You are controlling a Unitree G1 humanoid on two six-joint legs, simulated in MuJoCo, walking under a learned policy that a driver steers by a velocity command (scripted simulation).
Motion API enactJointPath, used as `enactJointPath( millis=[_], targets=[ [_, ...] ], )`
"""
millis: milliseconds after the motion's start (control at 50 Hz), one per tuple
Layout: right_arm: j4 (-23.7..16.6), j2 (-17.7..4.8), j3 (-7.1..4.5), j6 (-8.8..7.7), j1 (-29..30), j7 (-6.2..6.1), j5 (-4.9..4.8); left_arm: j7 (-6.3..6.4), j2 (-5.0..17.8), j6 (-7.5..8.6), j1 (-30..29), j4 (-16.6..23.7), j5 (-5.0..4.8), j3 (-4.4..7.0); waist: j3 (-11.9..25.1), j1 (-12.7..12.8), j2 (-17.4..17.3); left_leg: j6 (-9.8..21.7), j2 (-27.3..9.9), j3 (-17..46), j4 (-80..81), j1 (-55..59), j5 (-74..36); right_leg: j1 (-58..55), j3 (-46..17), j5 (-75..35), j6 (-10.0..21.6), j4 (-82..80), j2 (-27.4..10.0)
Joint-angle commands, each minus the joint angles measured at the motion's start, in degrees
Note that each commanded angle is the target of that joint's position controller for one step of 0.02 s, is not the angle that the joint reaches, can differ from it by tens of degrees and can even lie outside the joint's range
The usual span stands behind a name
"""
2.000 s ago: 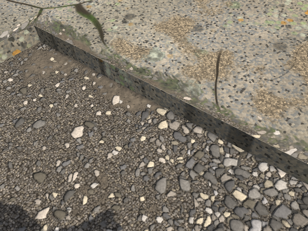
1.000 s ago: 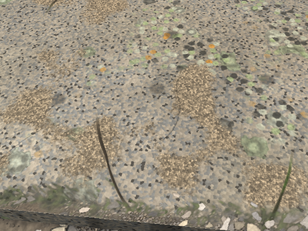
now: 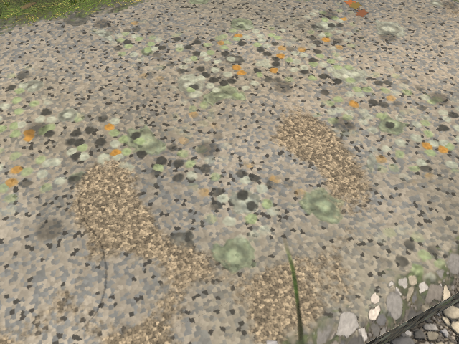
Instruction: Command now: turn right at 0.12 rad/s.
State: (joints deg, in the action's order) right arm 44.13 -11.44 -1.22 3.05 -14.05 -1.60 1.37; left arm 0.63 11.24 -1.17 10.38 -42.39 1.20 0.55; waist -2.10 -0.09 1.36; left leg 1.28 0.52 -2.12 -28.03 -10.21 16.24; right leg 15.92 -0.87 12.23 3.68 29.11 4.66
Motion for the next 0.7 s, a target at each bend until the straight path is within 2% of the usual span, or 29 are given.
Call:
enactJointPath(
  millis=[20,40,60,80,120,160,200,240,260,280,320,340,360,380,400,420,440,460,480,520,540,580,600,620,640,660,680,700],
  targets=[
    [-3.83,-5.83,-0.74,-2.68,4.7,0.79,0.49,-0.56,5.17,0.24,2.8,1.15,0.47,1.18,0.67,3.43,-9.51,4.17,-13.27,12.32,11.78,-6.32,-7.79,-6.41,-5.3,0.49,-1.39,-5.52,-5.47],
    [-3.51,-5.1,-0.54,-3.05,4.41,1.05,0.47,-0.93,5.7,0.39,2.41,0.24,0.71,1.43,0.47,2.61,-8.88,2.34,-10.34,10.31,11.66,-6.31,-1.87,-7.35,-6.08,-2.54,-1.24,-6.59,-5.72],
    [-2.9,-5.52,-0.74,-3.12,3.12,0.97,0.48,-1.13,6.47,0.71,2.12,-0.59,0.6,1.69,0.04,1.69,-7.94,1.28,-8.28,8.69,11.38,-5.09,0.29,-6.86,-6.55,-4.76,-1.1,-7.09,-6.15],
    [-1.85,-4.94,-0.42,-3.35,0.95,0.71,0.33,-1.21,5.99,0.88,2.9,-1.8,0.65,1.64,1.2,1.07,-7.36,0.86,-7.38,8.08,12.43,-4.05,4.87,-7.35,-6.94,-3.65,-0.86,-8.09,-6.36],
    [-0.43,-5.72,-0.7,-3.32,-0.86,0.43,0.3,-0.77,4.9,1.32,3.08,-3.42,0.33,1.31,-0.66,0.38,-5.85,1.26,-6.26,8.06,13.3,-2.96,13.23,-4.15,-6.55,2.35,-0.46,-8.98,-5.36],
    [0.0,-7.5,-1.51,-3.07,-2.25,0.39,0.28,-0.45,4.95,1.64,3.08,-4.27,0.33,1.46,-2.75,-0.48,-5.96,3.45,-7.29,10.39,14.06,-2.25,21.05,1.37,-4.0,9.38,0.3,-5.77,-2.98],
    [0.79,-8.73,-2.2,-3.0,-4.37,0.36,0.11,-0.77,4.35,1.98,2.75,-4.41,0.73,1.63,-4.73,-1.32,-7.56,6.85,-11.59,15.7,17.62,-1.51,28.43,6.59,0.04,11.69,0.61,0.86,-1.09],
    [1.74,-9.49,-2.97,-3.31,-5.05,0.33,-0.12,-1.41,3.57,2.56,2.56,-4.08,1.39,1.68,-6.31,-1.23,-7.86,10.4,-17.05,20.59,20.84,-1.57,29.39,9.25,2.62,9.6,0.6,8.02,-3.41],
    [1.85,-9.24,-3.1,-3.61,-4.36,0.52,-0.13,-1.67,3.54,2.9,3.48,-4.29,1.33,1.8,-6.39,-0.5,-6.91,11.08,-17.69,20.47,21.27,-1.87,27.28,9.1,3.06,9.58,0.79,9.14,-4.42],
    [1.7,-9.09,-3.23,-3.9,-3.05,0.8,-0.1,-1.9,3.34,3.28,4.78,-4.73,1.2,1.82,-6.34,0.4,-6.31,10.97,-17.02,18.64,20.73,-2.85,24.34,7.09,3.63,9.86,1.18,7.74,-4.8],
    [1.31,-8.4,-3.35,-4.31,-0.17,1.39,-0.34,-1.98,2.87,4.1,9.31,-6.91,0.67,1.97,-5.47,2.88,-5.04,9.28,-12.6,12.33,16.67,-8.26,18.21,-4.38,5.46,7.5,2.35,-0.23,-2.81],
    [1.28,-7.56,-3.26,-4.53,0.4,1.45,-0.2,-1.65,3.52,4.57,13.17,-8.63,0.59,2.31,-4.73,4.29,-3.43,8.27,-9.85,9.17,11.55,-11.23,15.34,-10.65,4.28,6.63,2.69,-3.82,-2.07],
    [0.56,-4.98,-2.53,-4.97,1.54,1.63,-0.13,-1.01,6.4,5.2,17.78,-10.0,0.76,3.09,-3.81,5.96,3.09,6.37,-5.52,3.84,0.85,-16.14,10.33,-15.94,-6.21,11.82,4.21,-10.47,-8.06],
    [-1.03,-1.74,-1.6,-5.47,1.81,2.03,-0.4,-0.55,11.41,5.4,23.95,-11.55,0.43,4.49,-2.29,7.13,15.66,3.5,2.13,-4.04,-16.54,-26.5,10.6,-21.59,-27.91,22.24,8.9,-20.15,-19.66],
    [-0.3,-5.01,-2.49,-5.33,0.53,1.92,0.63,-0.61,11.07,4.88,25.38,-12.61,0.93,4.46,-2.85,6.68,12.62,3.6,2.45,-1.05,-30.45,-30.62,16.05,-20.96,-35.34,19.88,12.66,-21.46,-24.73],
    [0.8,-5.14,-2.75,-5.26,-0.04,2.09,1.11,-0.64,9.08,4.8,22.26,-11.98,1.23,3.91,-3.58,4.53,4.39,3.91,0.23,2.15,-40.38,-32.71,13.44,-19.03,-31.61,20.06,13.25,-19.54,-23.74],
    [1.26,-4.23,-2.5,-5.59,0.14,2.54,0.87,-0.66,8.49,5.02,18.87,-11.12,1.03,3.73,-3.6,3.08,1.14,4.28,-1.74,3.45,-44.16,-33.83,8.77,-16.85,-26.98,20.48,11.91,-19.53,-21.71],
    [1.52,-3.46,-2.35,-5.75,0.75,2.85,0.46,-0.5,8.0,5.24,18.05,-11.24,1.09,3.4,-3.27,2.66,2.12,4.38,-2.18,2.06,-51.07,-36.52,6.28,-17.42,-24.2,17.31,10.97,-19.85,-19.91],
    [1.35,-3.18,-2.21,-5.73,1.35,2.98,0.76,-0.52,6.9,5.65,18.27,-11.84,0.88,2.95,-2.15,2.32,1.53,4.25,-2.74,1.79,-56.49,-38.86,4.49,-17.92,-21.09,11.58,10.42,-19.74,-18.78],
    [0.42,-2.38,-1.88,-5.23,3.41,3.02,0.75,-0.67,5.92,6.28,20.55,-13.62,0.54,2.41,-1.01,2.17,0.62,3.64,-2.93,0.61,-67.01,-44.66,4.67,-18.87,-16.95,2.45,10.6,-19.12,-17.96],
    [-0.42,-1.3,-1.53,-4.69,5.46,2.57,0.43,-0.68,5.78,6.56,23.17,-14.99,0.64,2.26,-1.17,2.82,1.74,3.44,-2.37,-0.56,-75.92,-50.22,7.99,-20.08,-16.44,-0.42,11.86,-18.48,-18.66],
    [-3.52,-0.27,-0.59,-4.03,10.94,1.78,0.09,-0.42,5.4,7.0,24.73,-16.28,0.7,1.69,-3.56,2.87,0.25,3.44,-3.15,0.59,-82.78,-60.9,11.29,-19.9,-15.13,0.94,11.96,-18.92,-19.59],
    [-5.26,2.81,0.55,-3.81,14.77,1.27,-0.16,-0.33,4.38,6.9,27.28,-17.82,1.31,1.2,-4.49,3.84,2.25,4.07,-1.84,-0.6,-95.16,-69.21,16.13,-20.6,-15.96,0.86,12.79,-17.45,-20.8],
    [-7.92,3.64,1.33,-3.65,17.72,0.63,-0.3,-0.13,4.61,7.12,28.24,-18.34,1.38,0.93,-5.62,3.57,2.75,5.0,-2.31,1.95,-99.16,-76.03,18.77,-21.13,-15.83,3.26,12.07,-17.14,-22.11],
    [-9.92,3.95,2.07,-3.71,20.4,0.3,-0.55,-0.08,4.5,7.38,27.37,-18.59,1.33,0.56,-6.59,2.7,1.13,5.43,-2.49,2.38,-97.39,-77.78,19.02,-18.52,-14.16,6.94,10.48,-18.69,-21.85],
    [-12.04,4.84,3.02,-3.72,22.93,0.33,-0.51,0.0,3.85,7.32,26.26,-19.4,0.85,0.03,-8.37,1.28,0.26,5.89,-2.95,2.05,-93.63,-76.43,17.9,-13.07,-11.71,8.09,8.44,-20.18,-20.13],
    [-13.86,4.63,3.86,-3.75,24.06,0.65,-0.47,-0.05,4.06,7.02,24.34,-19.72,0.27,-0.39,-8.8,-0.05,-0.92,5.43,-4.02,-1.48,-82.19,-71.3,15.34,-7.72,-7.64,10.33,6.28,-23.31,-16.76],
    [-15.85,4.52,4.38,-3.43,26.73,1.16,-0.01,1.1,2.8,6.61,23.85,-20.34,-1.02,-0.96,-9.08,0.13,-0.72,5.28,-4.93,-2.96,-74.91,-64.13,13.67,-2.67,-7.22,3.87,6.67,-28.1,-15.99]
  ],
)
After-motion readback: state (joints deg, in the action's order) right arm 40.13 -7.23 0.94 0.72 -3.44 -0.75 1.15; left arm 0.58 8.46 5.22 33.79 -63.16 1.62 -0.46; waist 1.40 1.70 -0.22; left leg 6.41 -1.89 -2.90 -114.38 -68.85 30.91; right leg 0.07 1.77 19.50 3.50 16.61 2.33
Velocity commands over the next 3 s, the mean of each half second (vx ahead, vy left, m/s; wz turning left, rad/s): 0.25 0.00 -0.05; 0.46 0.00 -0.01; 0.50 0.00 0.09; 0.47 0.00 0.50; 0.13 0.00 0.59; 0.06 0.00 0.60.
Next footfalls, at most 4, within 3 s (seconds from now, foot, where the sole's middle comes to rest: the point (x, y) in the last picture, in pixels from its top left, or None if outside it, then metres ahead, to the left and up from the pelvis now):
0.84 left None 0.44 0.10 -0.64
1.40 right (240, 243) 0.75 -0.02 -0.64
1.92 left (170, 173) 1.02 0.21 -0.64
2.56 right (199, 136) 1.21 0.13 -0.64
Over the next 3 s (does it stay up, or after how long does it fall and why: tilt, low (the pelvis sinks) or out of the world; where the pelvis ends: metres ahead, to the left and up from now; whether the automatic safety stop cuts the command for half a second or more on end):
stays up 1.07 0.16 0.13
